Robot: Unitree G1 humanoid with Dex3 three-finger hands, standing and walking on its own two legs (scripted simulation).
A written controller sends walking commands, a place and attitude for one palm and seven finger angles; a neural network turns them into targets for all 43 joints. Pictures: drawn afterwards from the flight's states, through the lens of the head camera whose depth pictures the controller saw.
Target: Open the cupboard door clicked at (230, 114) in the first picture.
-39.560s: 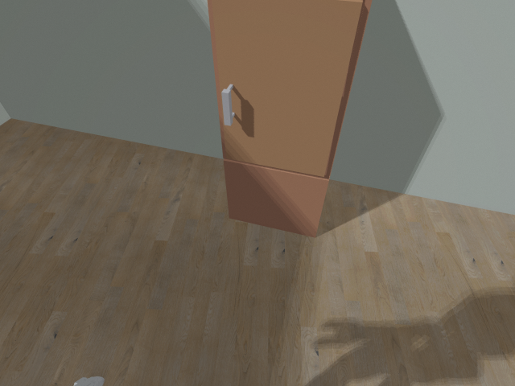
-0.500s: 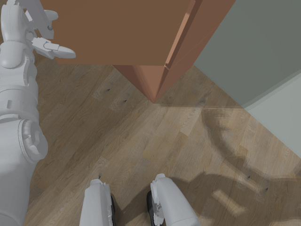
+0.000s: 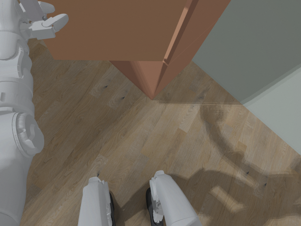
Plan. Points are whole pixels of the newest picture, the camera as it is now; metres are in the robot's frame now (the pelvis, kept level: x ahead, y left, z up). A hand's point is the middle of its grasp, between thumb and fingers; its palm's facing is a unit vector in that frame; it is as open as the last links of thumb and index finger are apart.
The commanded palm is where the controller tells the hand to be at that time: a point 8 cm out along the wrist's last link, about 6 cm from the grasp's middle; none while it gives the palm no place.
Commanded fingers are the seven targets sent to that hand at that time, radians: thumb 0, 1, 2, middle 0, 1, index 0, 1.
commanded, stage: close the thumb around the handle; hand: left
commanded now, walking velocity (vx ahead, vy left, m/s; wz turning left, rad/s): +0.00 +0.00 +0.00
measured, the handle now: (33, 0) +0.63 +0.20 +0.06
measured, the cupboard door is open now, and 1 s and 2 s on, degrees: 48 72 90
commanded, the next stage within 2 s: pull the door open along its arc in 0.28 s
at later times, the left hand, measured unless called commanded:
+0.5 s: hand (44, 19) +0.58 +0.17 +0.06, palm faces +0.00 -1.00 -0.02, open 5.6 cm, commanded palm +0.56 +0.19 +0.06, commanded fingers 0.00 0.90 0.90 -0.40 -1.35 -0.40 -1.35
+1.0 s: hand (67, 78) +0.44 +0.13 +0.07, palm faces +0.16 -0.99 +0.04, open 6.0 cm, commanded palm +0.37 +0.19 +0.06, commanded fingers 0.00 0.90 0.90 -0.40 -1.35 -0.40 -1.35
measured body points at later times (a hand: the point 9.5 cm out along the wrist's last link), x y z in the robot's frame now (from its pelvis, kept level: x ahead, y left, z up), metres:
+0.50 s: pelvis +0.00 +0.00 +0.00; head +0.20 +0.04 +0.40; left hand +0.58 +0.23 +0.07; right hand -0.03 -0.25 -0.10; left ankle +0.03 +0.11 -0.59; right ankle +0.01 -0.13 -0.59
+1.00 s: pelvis +0.03 +0.00 +0.04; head +0.15 +0.01 +0.48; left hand +0.43 +0.18 +0.07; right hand +0.11 -0.25 -0.08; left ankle +0.03 +0.11 -0.59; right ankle +0.01 -0.13 -0.59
